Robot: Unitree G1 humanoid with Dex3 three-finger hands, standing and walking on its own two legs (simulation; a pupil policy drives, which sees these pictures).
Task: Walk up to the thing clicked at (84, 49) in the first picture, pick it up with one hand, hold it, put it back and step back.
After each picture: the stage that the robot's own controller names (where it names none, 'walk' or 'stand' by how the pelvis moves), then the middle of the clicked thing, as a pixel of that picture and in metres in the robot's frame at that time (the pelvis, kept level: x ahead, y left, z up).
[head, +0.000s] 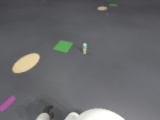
stand; (84, 49) +1.37 +0.15 -0.66
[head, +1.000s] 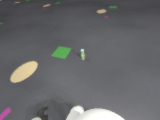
walk; (82, 54) +1.24 +0.24 -0.65
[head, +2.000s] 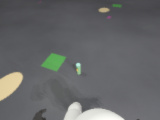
walk; (78, 68) +0.79 +0.25 -0.64
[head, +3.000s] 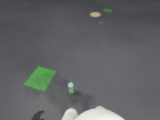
walk; (71, 88) +0.46 +0.22 -0.64
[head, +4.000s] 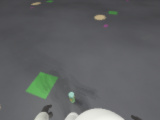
stand; (72, 97) +0.35 +0.22 -0.65
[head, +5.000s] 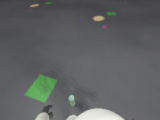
stand; (72, 100) +0.33 +0.21 -0.66
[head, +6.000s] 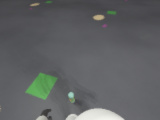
stand; (71, 97) +0.36 +0.23 -0.66
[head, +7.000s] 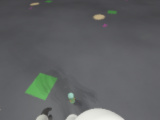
stand; (71, 98) +0.34 +0.23 -0.66
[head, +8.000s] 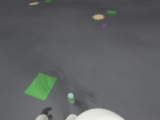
go down; (71, 98) +0.34 +0.22 -0.66
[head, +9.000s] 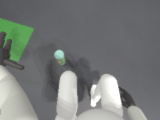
go down; (60, 58) +0.43 +0.24 -0.29
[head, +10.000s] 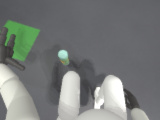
approach; (64, 58) +0.44 +0.23 -0.27
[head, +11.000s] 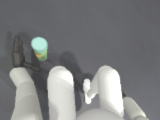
close in; (41, 51) +0.43 +0.27 -0.16
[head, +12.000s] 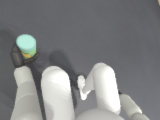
close; (29, 50) +0.43 +0.29 -0.16
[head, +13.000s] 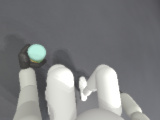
lift; (37, 56) +0.37 +0.27 -0.16
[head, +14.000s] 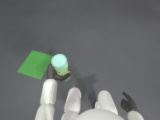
lift; (63, 70) +0.32 +0.19 +0.03
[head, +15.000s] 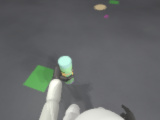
hold; (67, 72) +0.32 +0.17 +0.03
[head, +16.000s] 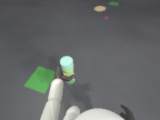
hold; (68, 72) +0.33 +0.16 +0.03
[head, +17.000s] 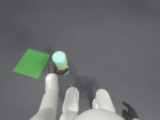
crouch; (62, 65) +0.37 +0.20 -0.02
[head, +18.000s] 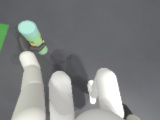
lower; (36, 41) +0.49 +0.29 -0.06
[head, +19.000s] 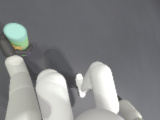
lower; (20, 43) +0.46 +0.29 -0.16
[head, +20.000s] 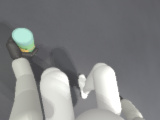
lower; (27, 46) +0.44 +0.29 -0.17
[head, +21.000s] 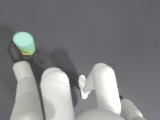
lower; (28, 49) +0.43 +0.29 -0.17
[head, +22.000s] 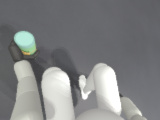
lower; (28, 48) +0.43 +0.29 -0.17
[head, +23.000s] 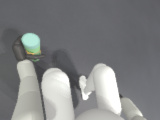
open; (33, 50) +0.43 +0.27 -0.17
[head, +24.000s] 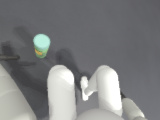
stand; (41, 48) +0.42 +0.27 -0.18
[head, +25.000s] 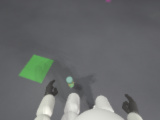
stand; (70, 82) +0.39 +0.21 -0.52
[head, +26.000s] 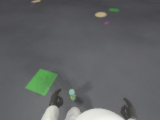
stand; (72, 95) +0.38 +0.20 -0.60
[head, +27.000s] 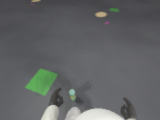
stand; (72, 95) +0.37 +0.20 -0.60
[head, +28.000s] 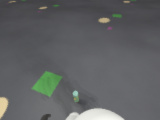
stand; (76, 96) +0.40 +0.19 -0.65
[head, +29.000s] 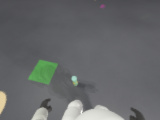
walk; (74, 81) +0.45 +0.20 -0.63
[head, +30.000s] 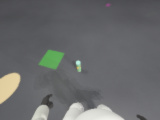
walk; (78, 66) +0.71 +0.21 -0.63
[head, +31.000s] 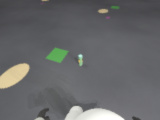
stand; (80, 60) +1.02 +0.23 -0.64
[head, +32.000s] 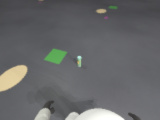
stand; (79, 61) +1.00 +0.21 -0.65
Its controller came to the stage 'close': yes
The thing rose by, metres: 0.68
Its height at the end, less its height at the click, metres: +0.00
